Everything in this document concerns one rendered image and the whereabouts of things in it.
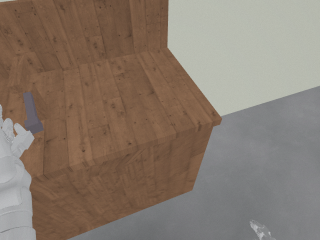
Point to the robot left forearm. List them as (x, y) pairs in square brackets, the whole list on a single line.
[(16, 209)]

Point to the robot right hand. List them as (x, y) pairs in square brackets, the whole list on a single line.
[(261, 230)]

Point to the robot left hand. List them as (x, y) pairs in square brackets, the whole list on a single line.
[(9, 144)]

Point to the counter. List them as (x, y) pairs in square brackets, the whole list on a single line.
[(125, 126)]

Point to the tap lever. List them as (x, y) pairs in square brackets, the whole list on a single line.
[(32, 124)]

